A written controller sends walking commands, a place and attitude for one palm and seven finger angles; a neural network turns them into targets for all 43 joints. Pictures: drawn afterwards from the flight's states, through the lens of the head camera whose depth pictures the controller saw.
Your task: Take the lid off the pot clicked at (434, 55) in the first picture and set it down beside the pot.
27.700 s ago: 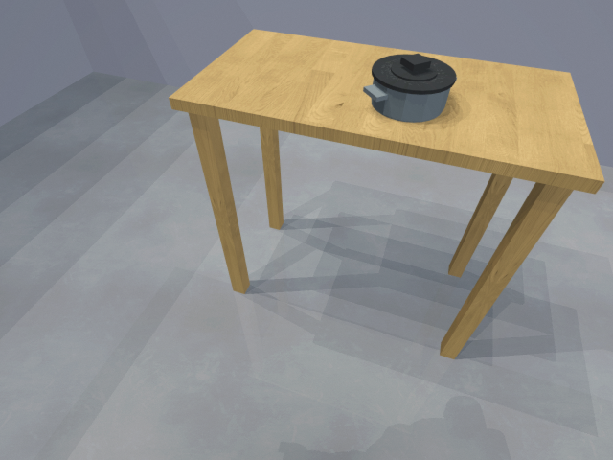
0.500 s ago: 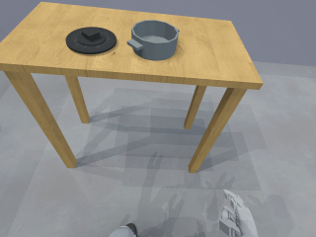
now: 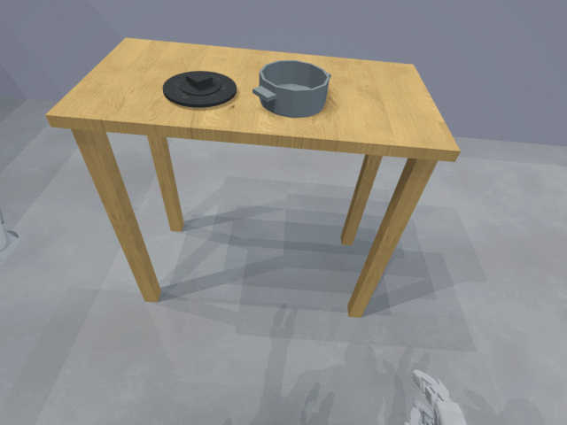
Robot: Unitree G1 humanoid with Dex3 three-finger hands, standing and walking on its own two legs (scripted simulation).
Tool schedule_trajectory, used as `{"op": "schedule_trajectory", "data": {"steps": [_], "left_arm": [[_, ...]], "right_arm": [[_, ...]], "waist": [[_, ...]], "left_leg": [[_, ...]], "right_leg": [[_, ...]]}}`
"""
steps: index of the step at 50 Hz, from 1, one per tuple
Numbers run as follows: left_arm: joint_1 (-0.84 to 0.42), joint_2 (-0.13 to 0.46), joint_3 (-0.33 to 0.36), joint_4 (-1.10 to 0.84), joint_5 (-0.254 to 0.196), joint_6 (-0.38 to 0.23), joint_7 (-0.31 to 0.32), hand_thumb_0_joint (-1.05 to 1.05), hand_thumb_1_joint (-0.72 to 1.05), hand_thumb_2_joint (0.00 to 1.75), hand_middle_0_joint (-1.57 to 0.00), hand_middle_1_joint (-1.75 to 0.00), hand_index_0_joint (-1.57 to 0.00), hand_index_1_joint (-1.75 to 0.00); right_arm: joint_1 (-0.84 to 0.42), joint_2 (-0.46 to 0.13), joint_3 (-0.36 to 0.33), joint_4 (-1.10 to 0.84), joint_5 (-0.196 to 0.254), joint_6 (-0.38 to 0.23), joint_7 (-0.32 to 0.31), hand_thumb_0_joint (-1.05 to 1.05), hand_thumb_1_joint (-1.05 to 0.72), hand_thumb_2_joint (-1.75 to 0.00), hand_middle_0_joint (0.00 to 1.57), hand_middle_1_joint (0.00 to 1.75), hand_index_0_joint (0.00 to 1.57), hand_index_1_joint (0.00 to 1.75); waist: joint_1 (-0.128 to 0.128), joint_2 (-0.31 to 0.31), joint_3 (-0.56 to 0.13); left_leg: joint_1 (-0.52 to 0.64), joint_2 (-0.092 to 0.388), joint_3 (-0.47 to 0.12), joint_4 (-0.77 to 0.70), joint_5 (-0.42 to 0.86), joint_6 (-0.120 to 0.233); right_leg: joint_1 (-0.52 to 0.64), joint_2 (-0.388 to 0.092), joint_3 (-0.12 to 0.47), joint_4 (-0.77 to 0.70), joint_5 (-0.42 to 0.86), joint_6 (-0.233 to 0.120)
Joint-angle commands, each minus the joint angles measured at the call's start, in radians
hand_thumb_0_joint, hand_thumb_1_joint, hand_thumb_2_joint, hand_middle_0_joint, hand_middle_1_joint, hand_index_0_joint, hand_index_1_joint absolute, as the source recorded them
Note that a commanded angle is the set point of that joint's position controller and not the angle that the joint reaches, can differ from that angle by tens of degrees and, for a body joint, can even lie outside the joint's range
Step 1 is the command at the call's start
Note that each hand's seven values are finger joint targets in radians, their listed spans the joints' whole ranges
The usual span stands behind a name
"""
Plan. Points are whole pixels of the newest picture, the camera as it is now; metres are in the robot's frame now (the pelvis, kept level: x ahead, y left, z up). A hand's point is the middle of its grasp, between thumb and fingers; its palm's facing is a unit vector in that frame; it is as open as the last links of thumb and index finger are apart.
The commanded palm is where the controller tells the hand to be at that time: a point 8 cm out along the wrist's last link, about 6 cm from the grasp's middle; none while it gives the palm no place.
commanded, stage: stop stepping back and stand still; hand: left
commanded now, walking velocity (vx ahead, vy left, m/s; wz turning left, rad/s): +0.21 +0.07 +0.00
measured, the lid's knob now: (199, 79) +0.84 +0.23 +0.09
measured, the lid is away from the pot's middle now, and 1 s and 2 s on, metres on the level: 0.23 0.23 0.23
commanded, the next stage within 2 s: let the arm hang, fingers relaxed in 0.96 s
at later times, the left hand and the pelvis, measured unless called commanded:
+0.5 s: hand (124, 351) +0.22 +0.22 +0.01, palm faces +0.18 -0.90 -0.41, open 7.4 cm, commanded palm none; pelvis -0.01 -0.01 -0.02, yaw +5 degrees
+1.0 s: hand out of the picture +0.01 +0.23 -0.17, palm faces +0.00 -0.96 -0.29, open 7.3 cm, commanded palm none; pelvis +0.01 +0.02 +0.00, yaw +2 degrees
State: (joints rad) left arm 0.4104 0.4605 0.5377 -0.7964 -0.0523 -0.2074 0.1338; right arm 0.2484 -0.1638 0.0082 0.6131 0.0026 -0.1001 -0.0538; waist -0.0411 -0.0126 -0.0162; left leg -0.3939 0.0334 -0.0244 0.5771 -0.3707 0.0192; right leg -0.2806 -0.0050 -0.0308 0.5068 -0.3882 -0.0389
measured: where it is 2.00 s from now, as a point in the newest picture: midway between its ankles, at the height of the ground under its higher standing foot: outside the picture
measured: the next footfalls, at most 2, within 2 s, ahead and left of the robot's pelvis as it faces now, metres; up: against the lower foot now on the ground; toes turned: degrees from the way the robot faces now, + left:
left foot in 0.16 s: +0.05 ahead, +0.11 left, +0.00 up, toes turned +3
right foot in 0.40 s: +0.02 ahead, -0.11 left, +0.00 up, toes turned +2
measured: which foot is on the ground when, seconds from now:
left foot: down 0.00-0.00, up 0.02-0.14, down 0.16-0.38, up 0.40-0.64, down 0.66-1.00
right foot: down 0.00-0.16, up 0.18-0.38, down 0.40-1.00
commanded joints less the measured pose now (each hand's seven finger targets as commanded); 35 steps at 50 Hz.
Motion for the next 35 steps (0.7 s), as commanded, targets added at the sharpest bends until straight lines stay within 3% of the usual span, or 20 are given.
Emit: {"op": "schedule_trajectory", "data": {"steps": [1,4,6,7,8,9,11,14,17,18,19,20,22,23,25,28,30,31,33,35], "left_arm": [[-0.191,0.255,0.137,-0.202,-0.002,-0.049,0.024,0.00,0.90,0.90,-0.20,-0.30,-0.20,-0.30],[-0.308,0.204,0.095,-0.050,-0.012,-0.030,0.027,0.00,0.90,0.90,-0.20,-0.30,-0.20,-0.30],[-0.375,0.171,0.050,0.082,-0.014,-0.026,0.034,0.00,0.90,0.90,-0.20,-0.30,-0.20,-0.30],[-0.369,0.137,0.038,0.142,-0.028,-0.022,0.039,0.00,0.90,0.90,-0.20,-0.30,-0.20,-0.30],[-0.472,0.135,0.013,0.094,-0.020,-0.027,0.043,0.00,0.90,0.90,-0.20,-0.30,-0.20,-0.30],[-0.528,0.205,0.063,0.139,0.002,-0.030,0.025,0.00,0.90,0.90,-0.20,-0.30,-0.20,-0.30],[-0.546,0.215,0.044,0.158,-0.009,-0.040,0.023,0.00,0.90,0.90,-0.20,-0.30,-0.20,-0.30],[-0.290,0.174,0.052,0.067,-0.028,-0.024,0.016,0.00,0.90,0.90,-0.20,-0.30,-0.20,-0.30],[-0.105,0.200,0.079,-0.216,-0.034,-0.031,0.016,0.00,0.90,0.90,-0.20,-0.30,-0.20,-0.30],[-0.027,-0.128,-0.379,0.851,0.057,0.153,-0.100,0.00,0.90,0.90,-0.20,-0.30,-0.20,-0.30],[0.011,-0.162,-0.393,0.885,0.099,0.234,-0.115,0.00,0.90,0.90,-0.20,-0.30,-0.20,-0.30],[-0.008,-0.164,-0.410,0.822,0.093,0.269,-0.118,0.00,0.90,0.90,-0.20,-0.30,-0.20,-0.30],[-0.039,-0.069,-0.377,0.913,0.092,0.207,-0.140,0.00,0.90,0.90,-0.20,-0.30,-0.20,-0.30],[-0.048,-0.087,-0.398,0.944,0.095,0.199,-0.122,0.00,0.90,0.90,-0.20,-0.30,-0.20,-0.30],[-0.120,-0.076,-0.420,1.090,0.095,0.194,-0.094,0.00,0.90,0.90,-0.20,-0.30,-0.20,-0.30],[-0.146,-0.034,-0.440,1.283,0.091,0.195,-0.094,0.00,0.90,0.90,-0.20,-0.30,-0.20,-0.30],[-0.173,-0.017,-0.452,1.396,0.080,0.195,-0.103,0.00,0.90,0.90,-0.20,-0.30,-0.20,-0.30],[-0.154,-0.039,-0.463,1.443,0.071,0.197,-0.107,0.00,0.90,0.90,-0.20,-0.30,-0.20,-0.30],[-0.045,-0.162,-0.469,1.495,0.057,0.211,-0.107,0.00,0.90,0.90,-0.20,-0.30,-0.20,-0.30],[-0.063,-0.163,-0.491,1.546,0.056,0.218,-0.111,0.00,0.90,0.90,-0.20,-0.30,-0.20,-0.30]], "right_arm": [[-0.107,-0.153,-0.069,-0.100,-0.011,-0.013,-0.013,0.00,-0.90,-0.90,0.20,0.30,0.20,0.30],[-0.128,-0.136,-0.052,-0.109,0.008,0.003,-0.012,0.00,-0.90,-0.90,0.20,0.30,0.20,0.30],[-0.143,-0.160,-0.041,-0.119,0.019,-0.012,-0.026,0.00,-0.90,-0.90,0.20,0.30,0.20,0.30],[-0.143,-0.202,-0.043,-0.118,0.026,-0.019,-0.032,0.00,-0.90,-0.90,0.20,0.30,0.20,0.30],[-0.134,-0.201,-0.041,-0.154,0.043,-0.034,-0.023,0.00,-0.90,-0.90,0.20,0.30,0.20,0.30],[-0.147,-0.185,-0.057,-0.146,0.041,-0.046,-0.013,0.00,-0.90,-0.90,0.20,0.30,0.20,0.30],[-0.126,-0.168,-0.062,-0.140,0.054,-0.039,0.011,0.00,-0.90,-0.90,0.20,0.30,0.20,0.30],[-0.173,-0.149,-0.056,-0.154,0.035,-0.043,0.013,0.00,-0.90,-0.90,0.20,0.30,0.20,0.30],[-0.187,-0.141,-0.047,-0.194,0.019,-0.034,0.015,0.00,-0.90,-0.90,0.20,0.30,0.20,0.30],[-0.153,-0.339,-0.131,0.022,0.020,-0.059,0.036,0.00,-0.90,-0.90,0.20,0.30,0.20,0.30],[-0.027,-0.159,-0.107,0.024,0.011,0.002,0.052,0.00,-0.90,-0.90,0.20,0.30,0.20,0.30],[-0.054,-0.168,-0.093,-0.029,0.014,0.013,0.050,0.00,-0.90,-0.90,0.20,0.30,0.20,0.30],[0.013,-0.147,-0.055,-0.036,0.016,0.047,0.068,0.00,-0.90,-0.90,0.20,0.30,0.20,0.30],[-0.012,-0.159,-0.066,-0.032,-0.007,0.058,0.066,0.00,-0.90,-0.90,0.20,0.30,0.20,0.30],[-0.049,-0.193,-0.079,-0.003,-0.024,0.070,0.065,0.00,-0.90,-0.90,0.20,0.30,0.20,0.30],[-0.045,-0.161,-0.082,0.039,-0.021,0.108,0.062,0.00,-0.90,-0.90,0.20,0.30,0.20,0.30],[0.030,-0.148,-0.080,0.109,-0.013,0.114,0.065,0.00,-0.90,-0.90,0.20,0.30,0.20,0.30],[0.083,-0.160,-0.076,0.142,-0.011,0.105,0.065,0.00,-0.90,-0.90,0.20,0.30,0.20,0.30],[0.114,-0.245,-0.095,0.151,-0.023,0.089,0.041,0.00,-0.90,-0.90,0.20,0.30,0.20,0.30],[0.091,-0.260,-0.097,0.164,-0.026,0.099,0.028,0.00,-0.90,-0.90,0.20,0.30,0.20,0.30]], "waist": [[0.014,-0.159,-0.081],[-0.012,-0.130,-0.024],[-0.025,0.040,0.085],[-0.033,0.320,0.155],[-0.038,0.452,0.215],[0.013,0.293,0.199],[0.007,0.139,0.136],[0.040,0.138,0.043],[0.042,0.221,-0.156],[0.005,0.000,-0.146],[0.008,-0.241,-0.196],[0.010,-0.217,-0.190],[0.030,-0.118,-0.147],[0.041,-0.294,-0.120],[0.041,-0.387,-0.024],[0.025,-0.273,0.051],[-0.017,-0.139,0.070],[-0.025,-0.004,0.020],[0.004,0.341,-0.117],[-0.004,0.342,-0.101]], "left_leg": [[0.041,-0.073,0.106,0.486,-0.033,-0.017],[0.162,0.039,0.010,0.362,-0.118,0.019],[0.225,0.056,-0.045,-0.042,-0.258,0.048],[0.103,0.195,-0.319,-0.319,-0.561,0.116],[-0.114,0.356,-0.587,-0.493,-0.707,0.179],[-0.233,0.321,-0.438,-0.452,-0.416,0.195],[-0.148,0.300,-0.484,-0.395,-0.478,0.213],[-0.133,0.231,-0.261,-0.349,-0.360,0.143],[-0.100,0.147,-0.083,-0.260,-0.294,0.065],[-0.108,0.044,-0.013,0.129,-0.036,0.002],[-0.249,0.030,0.050,0.300,-0.152,-0.037],[-0.286,0.049,0.009,0.406,-0.241,-0.044],[-0.220,0.008,0.097,0.404,-0.219,-0.034],[-0.321,-0.013,0.081,0.473,-0.181,-0.037],[-0.328,0.014,0.033,0.538,-0.201,-0.030],[-0.170,-0.012,0.074,0.302,-0.162,-0.034],[0.038,-0.025,0.105,0.060,0.068,-0.040],[0.156,0.000,0.051,-0.032,0.297,-0.023],[0.318,0.247,-0.235,-0.105,0.644,0.120],[0.247,0.268,-0.244,-0.205,0.415,0.160]], "right_leg": [[-0.193,-0.291,0.350,-0.256,-0.339,-0.166],[-0.358,-0.300,0.265,-0.219,-0.355,-0.117],[-0.473,-0.150,0.104,-0.017,-0.424,-0.043],[-0.480,0.023,-0.022,0.366,-0.302,0.009],[-0.437,0.087,0.014,0.743,-0.183,0.037],[-0.342,0.047,0.089,0.907,-0.108,0.024],[-0.426,0.015,0.096,0.898,-0.072,0.048],[-0.201,-0.017,0.036,0.523,-0.058,0.032],[0.195,0.037,-0.087,0.095,-0.048,0.030],[0.172,-0.108,0.063,-0.046,0.258,0.002],[0.261,-0.302,0.298,-0.044,0.262,-0.085],[0.226,-0.398,0.366,-0.049,0.406,-0.144],[0.099,-0.351,0.244,-0.023,0.368,-0.162],[0.212,-0.290,0.254,0.005,0.631,-0.169],[0.170,-0.330,0.227,0.005,0.845,-0.164],[0.083,-0.286,0.178,-0.021,0.825,-0.125],[-0.016,-0.228,0.124,-0.006,0.637,-0.063],[-0.044,-0.173,0.088,0.059,0.488,-0.013],[-0.131,-0.041,-0.010,0.200,-0.034,0.065],[-0.126,-0.004,0.038,0.346,-0.234,0.043]]}}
